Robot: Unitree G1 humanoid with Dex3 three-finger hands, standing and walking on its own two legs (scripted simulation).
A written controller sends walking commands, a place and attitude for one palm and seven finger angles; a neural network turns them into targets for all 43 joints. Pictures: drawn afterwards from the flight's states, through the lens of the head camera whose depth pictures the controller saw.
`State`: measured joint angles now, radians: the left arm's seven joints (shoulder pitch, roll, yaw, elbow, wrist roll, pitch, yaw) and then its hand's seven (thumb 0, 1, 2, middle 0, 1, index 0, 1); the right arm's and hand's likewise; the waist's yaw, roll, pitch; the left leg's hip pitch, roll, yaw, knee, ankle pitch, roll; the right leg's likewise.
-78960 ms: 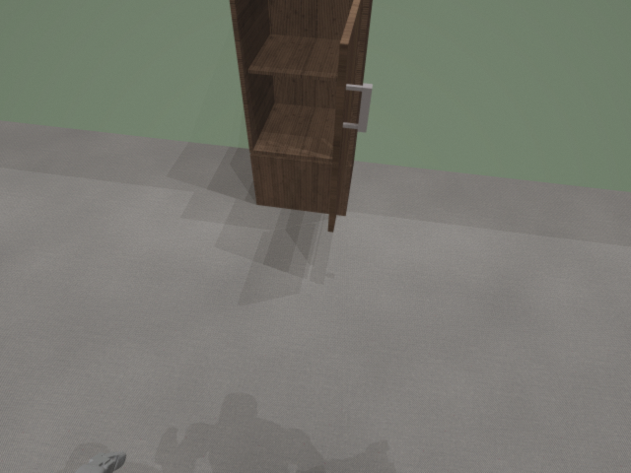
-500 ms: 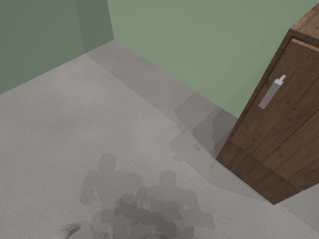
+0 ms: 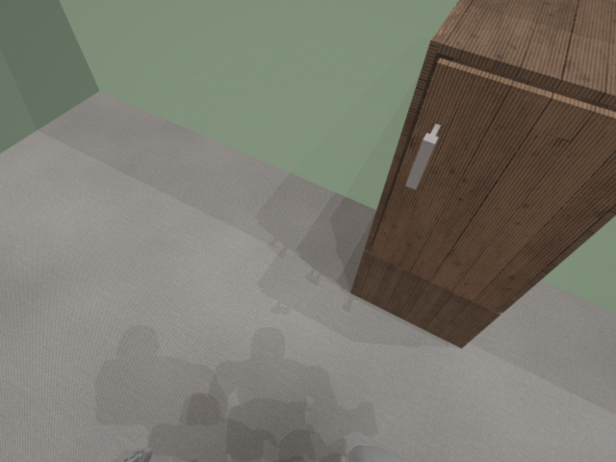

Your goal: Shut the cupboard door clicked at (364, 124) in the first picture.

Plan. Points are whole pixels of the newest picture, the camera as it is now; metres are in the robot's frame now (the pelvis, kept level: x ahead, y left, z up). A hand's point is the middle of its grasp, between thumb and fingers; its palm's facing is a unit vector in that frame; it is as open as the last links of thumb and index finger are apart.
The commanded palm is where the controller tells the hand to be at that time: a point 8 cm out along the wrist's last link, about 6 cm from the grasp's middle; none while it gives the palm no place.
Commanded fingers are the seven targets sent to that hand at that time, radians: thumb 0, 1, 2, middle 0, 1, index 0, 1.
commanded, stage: turn to face it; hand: left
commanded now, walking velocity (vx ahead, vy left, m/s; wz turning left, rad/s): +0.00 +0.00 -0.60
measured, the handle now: (424, 156) +0.66 -0.18 -0.02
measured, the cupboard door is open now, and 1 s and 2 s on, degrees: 0 0 0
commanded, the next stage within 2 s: take the last steps up to it in 0.60 s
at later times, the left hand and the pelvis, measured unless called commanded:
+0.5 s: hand (205, 448) +0.15 +0.16 -0.17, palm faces -0.22 -0.95 -0.21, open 7.4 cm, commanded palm none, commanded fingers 0.00 0.90 0.90 -0.20 -0.30 -0.20 -0.30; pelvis +0.03 -0.02 +0.00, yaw -15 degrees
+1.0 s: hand (242, 431) +0.18 +0.11 -0.16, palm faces -0.35 -0.92 -0.21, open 7.4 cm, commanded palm none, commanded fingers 0.00 0.90 0.90 -0.20 -0.30 -0.20 -0.30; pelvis +0.07 -0.05 +0.00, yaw -22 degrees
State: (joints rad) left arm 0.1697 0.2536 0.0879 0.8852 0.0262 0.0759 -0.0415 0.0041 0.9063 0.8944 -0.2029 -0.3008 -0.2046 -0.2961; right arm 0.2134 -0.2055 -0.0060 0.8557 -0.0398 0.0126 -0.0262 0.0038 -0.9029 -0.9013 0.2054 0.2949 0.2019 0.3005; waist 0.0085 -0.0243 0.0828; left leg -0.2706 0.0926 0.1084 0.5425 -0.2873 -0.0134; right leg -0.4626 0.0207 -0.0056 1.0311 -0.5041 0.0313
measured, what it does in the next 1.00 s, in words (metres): steps on the spot, turning right: right foot, then left foot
